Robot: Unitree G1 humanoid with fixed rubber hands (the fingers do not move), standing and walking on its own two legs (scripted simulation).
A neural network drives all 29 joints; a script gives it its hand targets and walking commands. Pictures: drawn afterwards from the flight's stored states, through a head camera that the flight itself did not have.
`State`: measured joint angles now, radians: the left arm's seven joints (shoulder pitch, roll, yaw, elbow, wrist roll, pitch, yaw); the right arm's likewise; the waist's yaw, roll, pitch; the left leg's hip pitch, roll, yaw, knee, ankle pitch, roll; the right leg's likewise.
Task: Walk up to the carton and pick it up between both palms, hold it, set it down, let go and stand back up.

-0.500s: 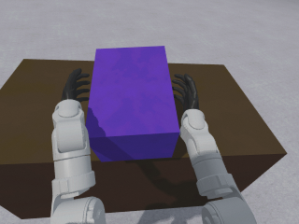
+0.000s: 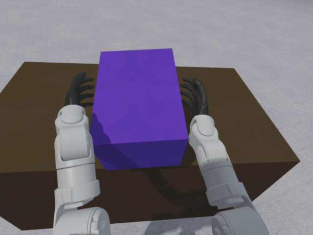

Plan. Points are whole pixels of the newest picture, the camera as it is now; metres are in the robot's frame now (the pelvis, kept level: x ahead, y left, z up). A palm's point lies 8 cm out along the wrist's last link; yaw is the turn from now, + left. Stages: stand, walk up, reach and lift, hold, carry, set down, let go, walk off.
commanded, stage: hold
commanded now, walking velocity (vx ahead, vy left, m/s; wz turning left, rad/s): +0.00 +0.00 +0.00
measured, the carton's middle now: (140, 107) +0.41 +0.00 +0.11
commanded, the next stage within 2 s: none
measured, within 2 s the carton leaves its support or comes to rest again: neither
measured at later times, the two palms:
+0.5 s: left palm (77, 104) +0.35 +0.15 +0.18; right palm (201, 110) +0.34 -0.14 +0.16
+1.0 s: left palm (76, 105) +0.35 +0.15 +0.18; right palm (201, 111) +0.34 -0.14 +0.16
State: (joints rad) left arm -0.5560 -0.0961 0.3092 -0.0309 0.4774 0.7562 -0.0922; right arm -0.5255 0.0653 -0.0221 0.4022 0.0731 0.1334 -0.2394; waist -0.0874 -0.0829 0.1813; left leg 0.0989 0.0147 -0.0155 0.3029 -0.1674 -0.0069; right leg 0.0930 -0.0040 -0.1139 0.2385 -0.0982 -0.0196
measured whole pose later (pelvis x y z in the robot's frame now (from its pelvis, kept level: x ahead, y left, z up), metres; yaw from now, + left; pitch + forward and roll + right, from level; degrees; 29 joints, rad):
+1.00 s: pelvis +0.00 +0.00 +0.00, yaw +0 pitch -14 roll -1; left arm -0.57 -0.10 0.31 -0.01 0.49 0.76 -0.09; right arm -0.52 0.07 -0.04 0.41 0.06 0.14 -0.23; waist -0.09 -0.09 0.18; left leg 0.11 0.02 -0.01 0.30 -0.17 -0.01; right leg 0.10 0.00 -0.11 0.24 -0.10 -0.02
